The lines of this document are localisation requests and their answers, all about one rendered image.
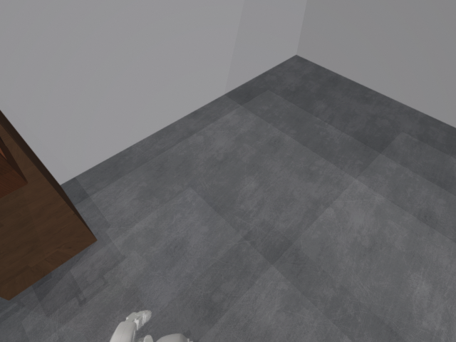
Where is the cabinet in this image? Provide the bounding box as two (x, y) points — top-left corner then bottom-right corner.
(0, 111), (97, 301)

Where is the drawer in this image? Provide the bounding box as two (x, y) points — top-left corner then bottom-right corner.
(0, 137), (28, 198)

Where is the robot left hand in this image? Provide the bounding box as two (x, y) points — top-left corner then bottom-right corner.
(110, 310), (153, 342)

